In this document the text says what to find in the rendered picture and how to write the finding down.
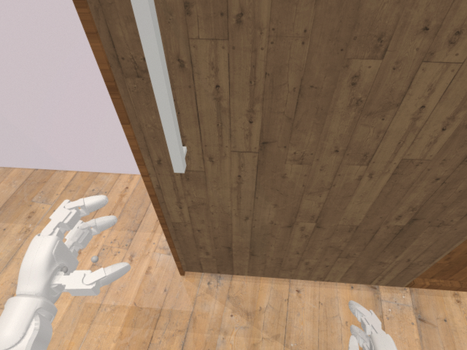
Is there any left robot forearm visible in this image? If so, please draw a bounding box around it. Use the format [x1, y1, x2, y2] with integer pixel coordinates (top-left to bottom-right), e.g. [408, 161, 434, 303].
[0, 295, 58, 350]

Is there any robot right hand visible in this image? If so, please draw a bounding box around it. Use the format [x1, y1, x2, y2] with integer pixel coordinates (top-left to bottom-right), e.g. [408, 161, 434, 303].
[348, 300, 397, 350]

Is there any handle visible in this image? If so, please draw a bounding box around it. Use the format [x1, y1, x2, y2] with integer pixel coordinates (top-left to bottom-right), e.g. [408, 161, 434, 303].
[131, 0, 187, 173]

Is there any robot left hand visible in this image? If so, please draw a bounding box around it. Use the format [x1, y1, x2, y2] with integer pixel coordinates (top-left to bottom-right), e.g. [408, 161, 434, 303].
[16, 195, 131, 304]

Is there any wardrobe door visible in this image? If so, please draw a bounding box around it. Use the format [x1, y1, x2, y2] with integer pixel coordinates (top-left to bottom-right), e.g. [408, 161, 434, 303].
[87, 0, 467, 287]
[418, 239, 467, 281]

